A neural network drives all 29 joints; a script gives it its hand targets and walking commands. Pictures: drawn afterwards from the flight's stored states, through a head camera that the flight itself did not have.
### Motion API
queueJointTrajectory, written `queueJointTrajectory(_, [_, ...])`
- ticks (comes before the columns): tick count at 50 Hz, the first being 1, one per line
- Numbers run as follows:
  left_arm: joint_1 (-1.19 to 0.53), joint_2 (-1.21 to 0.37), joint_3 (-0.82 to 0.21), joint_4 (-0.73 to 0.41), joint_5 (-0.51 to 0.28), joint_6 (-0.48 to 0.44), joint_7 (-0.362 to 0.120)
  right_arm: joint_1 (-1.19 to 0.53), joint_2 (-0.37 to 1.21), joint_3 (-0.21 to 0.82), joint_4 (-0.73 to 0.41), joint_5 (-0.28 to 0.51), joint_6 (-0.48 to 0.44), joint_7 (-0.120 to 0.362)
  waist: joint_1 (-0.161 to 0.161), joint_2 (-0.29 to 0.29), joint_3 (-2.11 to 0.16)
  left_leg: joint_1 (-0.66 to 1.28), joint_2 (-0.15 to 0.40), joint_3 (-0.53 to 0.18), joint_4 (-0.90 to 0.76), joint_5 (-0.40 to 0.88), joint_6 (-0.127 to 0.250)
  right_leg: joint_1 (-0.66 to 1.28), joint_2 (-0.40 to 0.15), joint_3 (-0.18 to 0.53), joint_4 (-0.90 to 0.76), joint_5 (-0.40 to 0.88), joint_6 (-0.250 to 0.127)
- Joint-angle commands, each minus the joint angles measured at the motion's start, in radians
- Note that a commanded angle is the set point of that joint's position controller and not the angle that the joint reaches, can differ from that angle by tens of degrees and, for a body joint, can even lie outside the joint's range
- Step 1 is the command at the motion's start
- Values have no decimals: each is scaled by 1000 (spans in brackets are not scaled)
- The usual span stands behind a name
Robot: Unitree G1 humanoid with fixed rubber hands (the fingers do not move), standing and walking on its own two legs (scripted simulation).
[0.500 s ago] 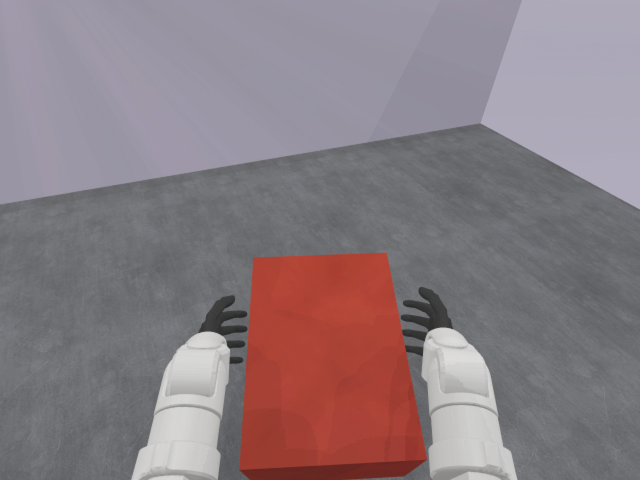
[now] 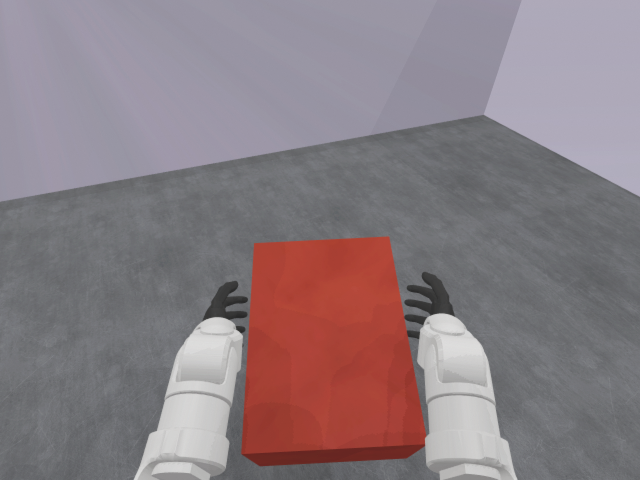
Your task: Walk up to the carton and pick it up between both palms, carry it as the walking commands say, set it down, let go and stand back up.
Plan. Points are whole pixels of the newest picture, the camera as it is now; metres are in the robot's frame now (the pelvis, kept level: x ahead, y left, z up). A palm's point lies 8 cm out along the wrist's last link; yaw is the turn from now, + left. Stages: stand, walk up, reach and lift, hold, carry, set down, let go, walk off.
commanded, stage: carry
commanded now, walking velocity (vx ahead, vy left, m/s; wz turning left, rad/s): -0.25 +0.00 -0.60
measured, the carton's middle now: (327, 346) +0.33 -0.01 -0.03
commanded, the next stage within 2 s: none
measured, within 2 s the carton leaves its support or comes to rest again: neither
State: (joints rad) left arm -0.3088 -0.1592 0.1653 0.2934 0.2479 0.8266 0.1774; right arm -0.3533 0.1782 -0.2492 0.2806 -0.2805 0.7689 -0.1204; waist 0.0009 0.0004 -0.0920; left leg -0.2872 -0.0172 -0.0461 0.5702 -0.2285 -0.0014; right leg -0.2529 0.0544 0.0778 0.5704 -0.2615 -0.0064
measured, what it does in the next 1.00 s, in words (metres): walks backwards, turning right: right foot, then left foot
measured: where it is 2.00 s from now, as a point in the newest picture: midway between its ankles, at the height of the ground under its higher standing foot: outside the picture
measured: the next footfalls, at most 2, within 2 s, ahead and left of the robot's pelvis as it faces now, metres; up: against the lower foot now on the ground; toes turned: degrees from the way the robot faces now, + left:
right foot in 0.52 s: -0.09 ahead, -0.11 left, +0.00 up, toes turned -17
left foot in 0.88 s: -0.18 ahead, +0.15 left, +0.00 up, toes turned -20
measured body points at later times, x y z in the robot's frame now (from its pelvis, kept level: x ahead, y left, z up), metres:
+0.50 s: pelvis -0.12 +0.01 -0.01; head -0.12 +0.01 +0.44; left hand +0.19 +0.10 +0.08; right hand +0.14 -0.19 +0.09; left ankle +0.00 +0.13 -0.73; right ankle -0.12 -0.10 -0.71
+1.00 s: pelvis -0.27 +0.08 +0.00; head -0.27 +0.11 +0.45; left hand +0.04 +0.09 +0.08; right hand -0.09 -0.18 +0.11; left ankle -0.21 +0.16 -0.73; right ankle -0.25 -0.06 -0.65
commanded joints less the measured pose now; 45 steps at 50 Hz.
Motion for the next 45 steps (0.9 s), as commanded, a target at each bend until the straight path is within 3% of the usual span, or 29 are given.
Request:
queueJointTrajectory(1, [-736,-1041,-621,-199,-381,-59,-417,-480,1046,599,-17,342,23,364,1,49,-360,88,213,-111,33,443,55,-48,-102,62,50,327,-28])
queueJointTrajectory(4, [-746,-1076,-660,-263,-424,-4,-404,-491,1068,638,-104,362,79,339,5,-1,-370,28,206,-71,48,249,42,-83,-102,103,-10,258,-37])
queueJointTrajectory(6, [-753,-1077,-690,-342,-448,43,-384,-521,1078,675,-196,391,123,318,3,-105,-371,-39,149,6,130,84,7,-79,-179,216,-51,339,-72])
queueJointTrajectory(8, [-727,-1062,-709,-429,-463,100,-356,-548,1090,733,-287,447,177,294,2,-221,-336,-98,43,117,216,-183,-20,-92,-268,340,-136,384,-111])
queueJointTrajectory(10, [-714,-1061,-732,-509,-486,162,-322,-546,1097,785,-360,505,239,268,6,-189,-333,-123,24,77,279,-213,-10,-90,-267,388,-166,349,-118])
queueJointTrajectory(12, [-607,-1039,-734,-604,-496,221,-285,-443,1088,803,-437,536,294,239,-5,-133,-381,13,36,82,143,-117,21,-124,-206,271,-89,396,-78])
queueJointTrajectory(13, [-592,-1028,-724,-626,-492,246,-270,-401,1080,796,-454,537,320,227,-19,-126,-404,130,53,90,-8,-66,42,-167,-148,194,-30,381,-30])
queueJointTrajectory(14, [-544,-1014,-709,-645,-491,271,-255,-342,1055,784,-470,538,342,217,-19,-1,-418,237,170,-32,-138,14,78,-253,-80,148,100,185,-16])
queueJointTrajectory(15, [-512,-1008,-713,-689,-496,292,-241,-308,1035,774,-506,541,353,209,-20,306,-410,253,443,-305,-207,215,185,-436,48,-10,395,-269,41])
queueJointTrajectory(16, [-516,-997,-719,-729,-493,304,-233,-288,1026,764,-541,546,363,204,-3,254,-379,140,553,-281,-163,410,239,-410,-21,-81,582,-331,57])
queueJointTrajectory(17, [-502,-983,-727,-721,-503,325,-231,-266,1008,753,-571,529,383,192,-4,103,-343,66,480,-191,-148,422,225,-347,-53,-74,627,-285,53])
queueJointTrajectory(18, [-473,-996,-716,-730,-520,341,-227,-257,1008,758,-607,531,400,181,-3,62,-292,-9,427,-120,-154,358,200,-324,-57,-87,621,-229,56])
queueJointTrajectory(21, [-455,-1003,-734,-788,-559,363,-208,-231,988,736,-677,531,422,155,7,188,-290,-8,336,47,-129,294,114,-239,-34,-124,401,-154,58])
queueJointTrajectory(24, [-449,-983,-735,-819,-578,384,-196,-178,972,722,-692,519,442,136,-4,213,-329,42,377,49,-100,280,103,-167,-16,-162,150,-154,33])
queueJointTrajectory(25, [-437,-990,-726,-812,-585,391,-197,-174,974,719,-694,515,448,128,6,177,-359,31,361,78,-42,258,77,-87,-22,-159,-8,-81,8])
queueJointTrajectory(26, [-417,-982,-714,-803,-581,400,-196,-159,961,708,-688,511,457,123,12,85,-354,-61,310,123,48,115,31,8,-59,-84,-138,-5,-8])
queueJointTrajectory(27, [-386,-977,-704,-790,-579,407,-197,-148,950,697,-676,502,464,119,22,-83,-314,-241,233,175,192,-153,-25,112,-188,97,-253,42,-32])
queueJointTrajectory(28, [-340,-973,-694,-775,-556,407,-199,-185,955,739,-726,512,473,119,21,-399,-314,-410,103,183,440,-399,-85,83,-451,440,-244,420,-158])
queueJointTrajectory(29, [-374,-979,-681,-806,-564,408,-199,-238,993,748,-727,536,472,119,8,-239,-304,-421,134,59,587,-366,-78,70,-398,380,-187,473,-153])
queueJointTrajectory(30, [-363,-985,-677,-819,-559,404,-198,-233,1007,769,-730,552,468,125,6,-159,-311,-398,122,57,633,-294,-63,37,-353,295,-172,403,-133])
queueJointTrajectory(31, [-388,-990,-673,-844,-552,396,-200,-266,1038,788,-743,573,464,133,5,-133,-311,-384,120,64,652,-213,-62,23,-309,225,-164,362,-112])
queueJointTrajectory(33, [-409,-995,-666,-874,-543,379,-197,-283,1069,808,-751,602,455,142,0,-149,-338,-328,106,83,657,-128,-63,24,-246,143,-142,344,-93])
queueJointTrajectory(34, [-404,-988,-666,-878,-538,374,-195,-280,1070,812,-752,606,452,143,4,-162,-350,-302,89,94,600,-143,-67,39,-235,145,-154,320,-79])
queueJointTrajectory(39, [-301,-912,-650,-862,-502,386,-182,-202,1024,811,-721,597,468,131,25,-198,-356,-188,9,121,302,-265,-50,80,-264,283,-254,248,-86])
queueJointTrajectory(40, [-289,-912,-652,-851,-500,389,-180,-185,1021,809,-712,592,473,130,26,-214,-370,-125,-5,129,226,-272,-39,70,-257,284,-268,269,-76])
queueJointTrajectory(42, [-302,-909,-661,-857,-502,392,-180,-151,1014,789,-687,580,477,133,21,-237,-386,64,-28,159,2,-272,-14,8,-209,237,-311,248,-5])
queueJointTrajectory(43, [-322,-918,-666,-855,-508,395,-183,-162,1015,778,-690,574,475,134,11,-213,-387,189,-12,169,-160,-211,2,-61,-167,199,-295,185,42])
queueJointTrajectory(44, [-334,-913,-678,-852,-511,402,-182,-133,1002,755,-654,562,480,135,9,-26,-357,270,94,45,-267,-174,29,-177,-122,185,-139,-1,40])
queueJointTrajectory(45, [-340,-922,-699,-851,-520,406,-184,-127,988,735,-655,552,474,138,-1,217,-335,252,363,-216,-300,-164,132,-360,-14,49,150,-141,78])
